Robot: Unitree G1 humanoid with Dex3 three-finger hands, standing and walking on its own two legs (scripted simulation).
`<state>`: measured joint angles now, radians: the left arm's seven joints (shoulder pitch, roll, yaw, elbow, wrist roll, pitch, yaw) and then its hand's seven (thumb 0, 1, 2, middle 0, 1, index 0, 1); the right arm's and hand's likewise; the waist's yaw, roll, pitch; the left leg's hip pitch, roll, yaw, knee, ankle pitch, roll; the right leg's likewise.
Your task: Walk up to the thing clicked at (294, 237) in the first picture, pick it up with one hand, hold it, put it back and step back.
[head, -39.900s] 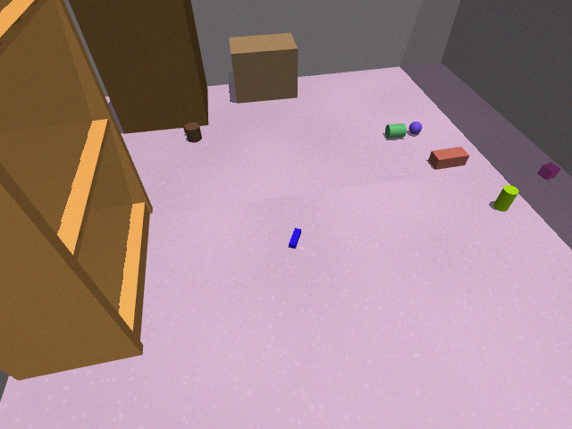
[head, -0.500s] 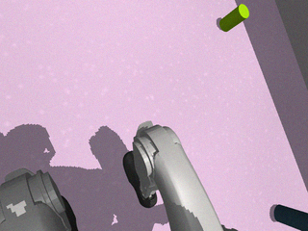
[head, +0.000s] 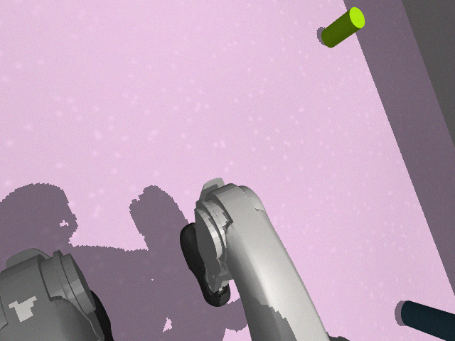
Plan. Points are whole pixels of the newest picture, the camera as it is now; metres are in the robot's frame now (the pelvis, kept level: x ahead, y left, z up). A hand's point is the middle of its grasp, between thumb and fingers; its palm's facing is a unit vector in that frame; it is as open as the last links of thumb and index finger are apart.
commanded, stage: rise first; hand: left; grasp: from above
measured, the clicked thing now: out of the picture +0.51 +0.31 -0.32
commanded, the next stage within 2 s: none
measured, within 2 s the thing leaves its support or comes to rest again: neither
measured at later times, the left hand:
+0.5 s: hand out of the picture +0.46 +0.33 -0.21, palm faces -0.02 -0.46 -0.89, open 13.1 cm
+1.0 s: hand out of the picture +0.46 +0.33 -0.21, palm faces -0.03 -0.45 -0.89, open 12.8 cm
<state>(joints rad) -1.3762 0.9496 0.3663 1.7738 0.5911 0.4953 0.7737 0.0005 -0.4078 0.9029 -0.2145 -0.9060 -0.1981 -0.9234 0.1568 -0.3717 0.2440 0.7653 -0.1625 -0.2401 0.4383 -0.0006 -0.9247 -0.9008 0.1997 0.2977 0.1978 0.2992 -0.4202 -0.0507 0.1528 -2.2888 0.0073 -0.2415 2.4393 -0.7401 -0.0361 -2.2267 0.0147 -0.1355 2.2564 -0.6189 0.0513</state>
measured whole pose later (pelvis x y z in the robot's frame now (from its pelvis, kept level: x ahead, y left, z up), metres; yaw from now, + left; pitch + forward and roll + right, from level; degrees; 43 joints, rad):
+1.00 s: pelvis +0.00 +0.00 +0.00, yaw +0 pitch +32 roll -13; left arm -1.39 0.98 0.36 1.78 0.61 0.48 0.77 0.00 -0.30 0.82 -0.31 -0.79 -0.29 -0.81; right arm 0.15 -0.38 0.26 0.77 -0.17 -0.26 0.43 0.00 -0.92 -0.90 0.20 0.30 0.20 0.30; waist -0.43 -0.06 0.17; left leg -2.28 0.01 -0.25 2.43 -0.74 -0.04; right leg -2.22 0.01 -0.14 2.25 -0.61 0.05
